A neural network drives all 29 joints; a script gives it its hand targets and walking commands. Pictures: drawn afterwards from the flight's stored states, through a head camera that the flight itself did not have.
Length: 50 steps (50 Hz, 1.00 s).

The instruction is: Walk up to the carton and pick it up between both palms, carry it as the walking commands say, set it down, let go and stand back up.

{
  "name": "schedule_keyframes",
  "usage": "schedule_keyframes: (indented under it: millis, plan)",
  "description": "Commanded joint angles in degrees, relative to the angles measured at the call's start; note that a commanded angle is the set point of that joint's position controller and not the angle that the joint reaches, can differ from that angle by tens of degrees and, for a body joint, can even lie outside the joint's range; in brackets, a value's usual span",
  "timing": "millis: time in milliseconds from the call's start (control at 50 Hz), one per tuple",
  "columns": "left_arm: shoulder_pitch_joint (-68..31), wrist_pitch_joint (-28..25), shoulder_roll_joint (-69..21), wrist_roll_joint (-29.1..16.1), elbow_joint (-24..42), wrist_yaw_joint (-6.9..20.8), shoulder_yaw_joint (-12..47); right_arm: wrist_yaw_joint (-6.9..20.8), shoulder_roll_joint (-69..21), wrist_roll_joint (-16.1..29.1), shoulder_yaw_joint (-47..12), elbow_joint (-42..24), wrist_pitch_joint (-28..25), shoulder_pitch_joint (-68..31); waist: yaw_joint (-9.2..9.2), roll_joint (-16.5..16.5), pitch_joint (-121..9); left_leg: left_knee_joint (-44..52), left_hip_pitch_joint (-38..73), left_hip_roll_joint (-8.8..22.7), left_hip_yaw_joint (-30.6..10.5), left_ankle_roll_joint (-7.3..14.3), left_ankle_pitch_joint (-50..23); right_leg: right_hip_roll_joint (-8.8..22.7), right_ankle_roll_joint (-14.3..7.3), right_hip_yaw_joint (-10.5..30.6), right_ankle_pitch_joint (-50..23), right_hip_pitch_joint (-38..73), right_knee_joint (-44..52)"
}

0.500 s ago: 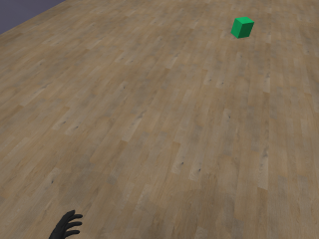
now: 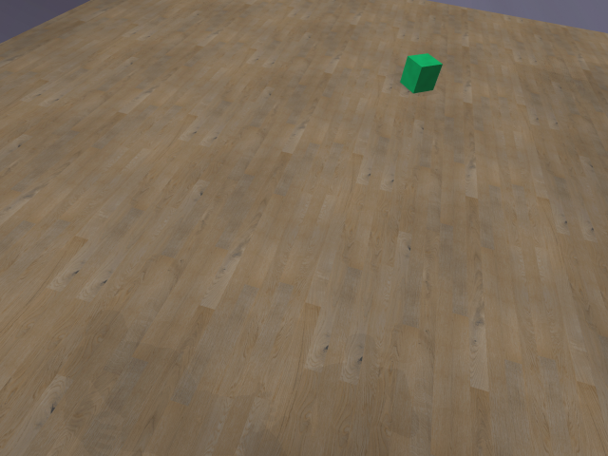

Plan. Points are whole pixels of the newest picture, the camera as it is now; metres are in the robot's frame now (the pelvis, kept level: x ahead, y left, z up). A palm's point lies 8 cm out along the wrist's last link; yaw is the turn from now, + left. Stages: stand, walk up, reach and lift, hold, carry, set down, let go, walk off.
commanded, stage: walk up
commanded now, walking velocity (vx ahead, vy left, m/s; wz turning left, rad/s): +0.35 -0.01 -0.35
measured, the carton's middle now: (420, 73) +2.63 -0.75 -0.68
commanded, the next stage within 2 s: none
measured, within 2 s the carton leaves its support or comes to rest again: neither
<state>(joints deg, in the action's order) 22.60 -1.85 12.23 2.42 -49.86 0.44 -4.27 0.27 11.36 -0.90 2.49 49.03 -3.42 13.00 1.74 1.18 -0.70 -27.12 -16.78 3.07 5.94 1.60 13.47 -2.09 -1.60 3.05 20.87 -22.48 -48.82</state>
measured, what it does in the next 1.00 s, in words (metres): walks ahead: right foot, then left foot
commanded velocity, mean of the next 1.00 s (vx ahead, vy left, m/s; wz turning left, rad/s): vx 0.36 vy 0.00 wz -0.21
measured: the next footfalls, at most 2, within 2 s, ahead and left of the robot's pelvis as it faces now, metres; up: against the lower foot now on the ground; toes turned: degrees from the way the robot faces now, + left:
right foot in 0.36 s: +0.21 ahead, -0.16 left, +0.00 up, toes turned -12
left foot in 0.82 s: +0.45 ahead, +0.02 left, +0.00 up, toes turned -4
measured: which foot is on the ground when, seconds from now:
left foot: down 0.00-0.36, up 0.38-0.80, down 0.82-1.00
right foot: up 0.00-0.34, down 0.36-0.84, up 0.86-1.00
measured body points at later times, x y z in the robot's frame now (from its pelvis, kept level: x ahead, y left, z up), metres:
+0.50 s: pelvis +0.17 -0.07 -0.01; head +0.20 -0.09 +0.44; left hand +0.32 +0.16 -0.13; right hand +0.13 -0.33 -0.15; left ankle +0.12 +0.08 -0.67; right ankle +0.17 -0.15 -0.74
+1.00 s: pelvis +0.36 -0.05 +0.00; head +0.38 -0.03 +0.45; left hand +0.43 +0.19 -0.15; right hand +0.37 -0.31 -0.13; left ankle +0.40 +0.02 -0.74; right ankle +0.30 -0.18 -0.67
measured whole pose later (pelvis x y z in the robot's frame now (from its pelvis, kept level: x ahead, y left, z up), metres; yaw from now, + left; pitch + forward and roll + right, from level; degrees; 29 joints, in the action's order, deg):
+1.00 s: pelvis +0.36 -0.05 +0.00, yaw -10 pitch +0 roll -2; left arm 17.8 -2.7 11.6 3.3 -54.0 0.7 -3.4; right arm 0.9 12.6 -1.1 2.6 53.5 -3.9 16.2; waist 0.0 0.6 2.3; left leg -25.7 -14.9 0.7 5.8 3.7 10.9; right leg 2.0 -1.8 -1.0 17.8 -24.4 -60.2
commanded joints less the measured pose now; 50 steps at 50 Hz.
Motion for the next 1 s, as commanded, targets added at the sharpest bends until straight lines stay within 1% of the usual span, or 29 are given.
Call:
schedule_keyframes:
  millis: [0,40,80,160,240,280,300,320,340,360,380,400,440,460,500,540,600,660,700,740,760,780,800,820,840,860,900,940,980]
  plan:
    - [-1.0,-0.9,3.2,0.3,3.1,1.3,-0.9,0.1,7.8,0.1,1.7,0.0,-1.4,5.8,-2.25,-8.7,3.8,20.5,9.2,16.3,-16.6,4.3,6.5,4.4,1.3,0.1,-6.4,-14.6,-8.7]
    - [-1.9,-0.5,2.5,0.5,3.1,1.8,-0.9,-0.1,7.3,0.2,1.5,1.9,-2.3,8.9,-2.6,-8.7,2.6,17.7,11.6,14.5,-10.2,4.1,-7.0,4.0,1.7,-2.1,-8.7,-15.5,-10.6]
    - [-5.4,0.0,2.0,0.5,4.2,2.1,-0.5,-0.2,7.6,0.2,1.5,3.3,-2.8,11.7,-3.29,-9.1,2.3,15.7,13.4,14.2,-6.6,4.3,-16.1,4.2,2.0,-4.0,-9.7,-16.5,-9.5]
    - [-14.0,0.5,1.5,0.3,6.5,2.5,0.8,-0.6,8.7,-0.6,1.6,3.9,-2.8,13.3,-5.03,-11.5,4.5,16.1,11.6,13.8,-2.1,4.6,-18.9,4.3,2.4,-7.0,-10.6,-11.2,4.0]
    - [-18.1,0.9,2.7,0.1,7.0,2.7,1.0,-0.9,10.9,-0.5,2.7,4.8,-2.0,14.5,-5.88,-12.8,5.7,16.6,12.4,15.3,-0.3,4.5,-19.3,3.2,1.1,-9.2,-9.0,-5.3,13.3]
    - [-17.9,0.8,3.4,0.4,6.1,2.4,0.8,-0.9,11.7,-0.4,3.1,5.1,-1.5,14.4,-5.14,-11.4,5.6,14.4,13.1,16.2,0.0,4.0,-20.6,2.3,-0.1,-9.5,-7.5,-2.0,17.1]
    - [-16.0,0.5,4.0,0.5,5.0,2.0,0.5,-0.8,12.0,-0.2,3.3,5.2,-1.2,13.8,-3.44,-9.2,4.3,9.8,11.7,15.7,1.4,3.4,-23.5,1.4,-1.1,-10.1,-8.2,3.3,20.5]
    - [-11.2,0.0,5.5,0.7,2.9,1.4,-0.4,-0.5,11.7,0.0,3.2,5.0,-1.1,13.3,-0.72,-5.5,0.4,0.4,7.5,13.6,3.6,2.5,-26.7,0.9,-2.6,-10.0,-9.2,13.6,22.9]
    - [-2.9,-0.6,8.6,0.9,0.3,0.8,-2.0,-0.1,10.4,0.0,2.8,3.8,-1.2,13.0,2.76,-0.4,-7.8,-14.1,-0.4,11.1,4.6,1.2,-20.0,5.8,-5.2,-3.4,-5.8,28.4,22.5]
    - [3.4,-0.9,13.3,0.4,-0.8,0.3,-3.2,0.5,6.2,-0.5,1.8,1.3,-1.5,13.7,3.61,12.6,-13.6,-33.0,-15.5,4.6,4.8,-0.6,14.7,20.9,-9.4,17.5,-4.7,39.7,24.9]
    - [5.6,-0.7,16.6,0.0,-1.6,0.2,-3.6,0.2,7.3,-1.0,2.8,1.1,-1.2,14.1,4.27,11.1,-14.6,-41.2,-24.6,1.1,-3.0,-0.6,20.8,28.0,-13.0,33.2,0.2,39.7,32.4]
    - [1.0,-0.9,13.5,-0.6,-1.4,-0.2,-3.0,0.1,8.6,-1.2,3.0,0.4,-1.2,9.4,3.01,5.7,-6.0,-43.3,-27.2,3.9,-5.9,-0.8,15.0,26.2,-12.1,25.8,-8.7,32.7,32.5]
    - [-6.4,-2.0,8.4,-1.7,-1.2,-0.7,-1.4,0.3,5.8,-1.2,2.2,1.5,-1.0,8.0,-1.12,2.7,0.2,-37.8,-20.4,6.4,-6.4,-1.5,6.7,21.0,-9.8,12.3,-25.9,20.4,33.7]
    - [-6.8,-2.2,6.6,-1.9,-1.3,-0.9,-0.6,0.5,5.7,-1.6,2.3,2.3,-0.2,9.0,-2.34,3.1,0.6,-35.4,-17.5,6.1,-5.8,-2.1,5.3,18.4,-8.8,8.6,-29.6,17.4,34.1]
    - [-5.0,-2.8,4.9,-1.9,-3.0,-1.0,0.3,1.1,4.3,-2.0,2.1,3.3,0.8,9.6,-3.08,4.5,0.8,-34.0,-15.0,4.4,-4.2,-2.9,2.4,15.8,-8.3,4.0,-38.0,15.2,33.9]
    - [-3.3,-3.1,4.8,-2.2,-4.5,-1.2,0.4,1.5,3.4,-2.1,1.6,2.9,1.2,7.0,-3.14,4.8,2.3,-29.4,-15.1,3.8,-3.9,-3.2,-1.1,14.4,-7.8,1.9,-39.5,14.7,34.4]
    - [-1.6,-3.1,4.9,-1.8,-5.4,-1.5,0.4,1.7,2.7,-1.5,0.8,1.9,1.6,1.5,-2.09,5.0,4.7,-19.8,-13.9,2.9,-3.2,-3.1,-4.2,13.7,-7.2,0.4,-35.9,14.1,35.7]
    - [1.6,-3.1,5.4,-1.1,-6.0,-1.6,0.4,1.7,2.4,-0.7,0.5,0.6,1.7,-3.8,-0.1,5.7,6.0,-13.0,-11.6,1.9,-2.3,-1.8,-5.0,14.5,-7.1,1.4,-31.1,14.6,36.6]
    - [2.9,-3.0,5.5,-0.8,-6.0,-1.6,0.3,1.7,2.7,-0.5,0.7,-0.1,1.4,-5.2,0.43,5.6,5.8,-10.4,-10.1,1.4,-2.2,-0.8,-4.2,14.9,-6.9,2.4,-28.7,15.8,35.7]
    - [3.3,-2.8,5.8,-0.4,-5.8,-1.6,0.1,1.5,3.3,-0.3,1.1,-0.5,0.9,-4.6,0.14,5.2,4.8,-8.0,-6.9,0.6,-1.8,0.5,-0.9,15.1,-6.8,3.0,-28.1,16.4,32.7]
    - [2.8,-2.7,6.0,-0.3,-5.6,-1.6,0.1,1.3,3.6,-0.2,1.3,-0.3,0.6,-3.0,-0.82,4.8,4.2,-5.6,-3.2,-0.3,-1.1,1.2,0.1,14.6,-6.5,2.5,-28.8,15.1,30.0]
    - [2.4,-2.7,5.9,-0.4,-5.3,-1.6,0.3,0.9,4.3,-0.2,1.6,0.4,0.2,0.6,-2.75,3.2,2.8,-1.9,3.9,-1.2,-0.8,1.7,-1.7,12.9,-5.7,1.2,-29.7,12.2,24.7]
    - [2.6,-2.8,4.8,-0.6,-4.7,-1.6,0.8,0.6,6.7,-0.5,2.3,1.5,-0.5,6.0,-4.68,0.0,-2.0,-1.3,13.4,1.8,-4.3,2.9,-0.9,10.4,-4.5,-0.5,-28.1,9.1,14.6]
    - [3.8,-2.9,1.8,-1.1,-2.9,-1.4,1.6,0.2,12.1,-1.3,3.5,1.8,-1.0,12.5,-6.29,-10.2,-9.0,2.8,23.1,15.7,-21.8,6.9,5.1,5.5,-2.3,-4.2,-13.9,0.0,-3.6]
    - [5.0,-2.5,0.9,-0.1,-2.5,-1.2,1.2,0.3,16.1,-1.1,4.2,3.0,-0.3,17.2,-7.08,-18.2,-11.5,13.7,23.8,25.4,-40.0,11.7,12.9,0.2,-1.7,-5.1,10.4,-8.7,-14.7]
    - [0.5,-2.0,3.5,0.6,-2.5,-0.8,0.0,0.3,14.6,-0.8,3.4,3.3,0.0,13.8,-6.65,-12.7,-4.0,15.8,16.9,21.7,-37.5,11.9,18.2,3.0,-2.1,-1.1,5.8,-12.2,-18.4]
    - [-0.9,-1.9,2.0,0.8,-2.5,-0.2,0.7,0.6,9.1,-0.2,2.0,2.3,-0.4,6.1,-3.56,-8.3,3.9,17.6,7.0,16.5,-25.4,9.5,11.5,5.5,-1.3,-1.0,-1.6,-10.2,-17.5]
    - [0.8,-1.3,1.9,1.1,-3.1,0.4,0.3,0.6,7.0,0.1,1.1,2.5,-1.0,5.1,-2.08,-8.2,4.4,18.1,3.0,13.0,-18.4,7.7,5.9,6.2,-0.2,-2.3,-3.9,-6.7,-13.3]
    - [-0.8,-0.7,2.0,1.1,-1.9,0.7,0.0,0.4,6.8,-0.1,0.8,3.2,-1.6,7.4,-2.09,-7.8,3.8,17.2,4.1,12.1,-14.8,7.7,-3.1,5.8,0.7,-3.7,-5.8,-6.4,-10.7]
